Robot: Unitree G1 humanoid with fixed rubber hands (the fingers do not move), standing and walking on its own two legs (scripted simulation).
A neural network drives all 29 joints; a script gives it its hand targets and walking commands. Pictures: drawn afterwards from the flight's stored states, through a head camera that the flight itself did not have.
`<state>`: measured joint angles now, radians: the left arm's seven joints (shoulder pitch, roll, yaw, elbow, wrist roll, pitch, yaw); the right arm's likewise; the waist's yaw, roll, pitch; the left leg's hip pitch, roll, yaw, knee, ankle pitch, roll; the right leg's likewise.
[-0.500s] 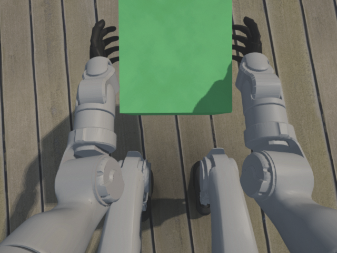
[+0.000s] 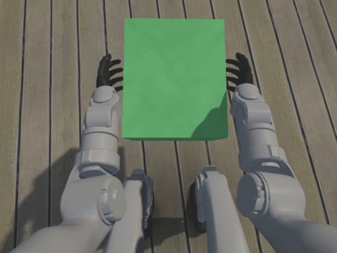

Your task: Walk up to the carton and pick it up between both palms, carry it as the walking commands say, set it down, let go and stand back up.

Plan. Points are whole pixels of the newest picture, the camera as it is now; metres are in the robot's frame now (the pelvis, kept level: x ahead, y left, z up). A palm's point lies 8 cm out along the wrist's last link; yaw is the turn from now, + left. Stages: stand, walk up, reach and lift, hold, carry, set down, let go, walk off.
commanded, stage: reach and lift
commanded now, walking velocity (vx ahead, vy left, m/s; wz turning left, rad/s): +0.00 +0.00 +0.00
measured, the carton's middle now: (173, 87) +0.50 -0.01 -0.13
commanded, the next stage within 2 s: none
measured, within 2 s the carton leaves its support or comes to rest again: neither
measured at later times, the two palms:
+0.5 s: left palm (93, 83) +0.45 +0.15 +0.03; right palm (257, 81) +0.44 -0.16 +0.02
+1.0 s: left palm (73, 78) +0.42 +0.15 +0.10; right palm (280, 74) +0.42 -0.16 +0.10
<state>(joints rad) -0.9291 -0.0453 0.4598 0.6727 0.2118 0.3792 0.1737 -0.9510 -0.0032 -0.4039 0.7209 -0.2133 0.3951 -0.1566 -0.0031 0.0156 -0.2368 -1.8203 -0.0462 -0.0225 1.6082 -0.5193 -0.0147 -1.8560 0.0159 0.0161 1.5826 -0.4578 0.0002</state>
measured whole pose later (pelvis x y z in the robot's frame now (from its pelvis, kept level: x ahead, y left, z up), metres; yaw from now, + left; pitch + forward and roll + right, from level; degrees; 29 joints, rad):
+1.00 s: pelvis +0.04 +0.00 +0.13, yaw -1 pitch +29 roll +0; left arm -0.62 -0.14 0.45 0.59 0.26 0.36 0.13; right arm -0.64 0.11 -0.41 0.63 -0.27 0.38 -0.12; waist 0.00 0.01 -0.24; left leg -1.20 -0.03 -0.04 1.09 -0.41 -0.01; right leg -1.23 0.02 0.02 1.07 -0.35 0.00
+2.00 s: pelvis +0.08 +0.01 +0.23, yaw -1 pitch +3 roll +0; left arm -0.31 -0.16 0.32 0.39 0.30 0.55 0.03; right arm -0.31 0.16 -0.33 0.38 -0.31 0.56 0.00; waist -0.01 0.02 -0.07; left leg -0.30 -0.03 -0.05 0.50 -0.25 0.01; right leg -0.32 0.01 0.03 0.47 -0.20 0.00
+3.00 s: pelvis +0.08 +0.00 +0.24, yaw -1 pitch -6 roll +0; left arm -0.29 -0.16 0.27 0.28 0.32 0.73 -0.01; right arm -0.29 0.16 -0.27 0.27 -0.32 0.73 -0.01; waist 0.00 0.00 -0.01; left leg -0.06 -0.01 -0.05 0.35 -0.20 0.00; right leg -0.09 0.02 0.03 0.35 -0.16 0.00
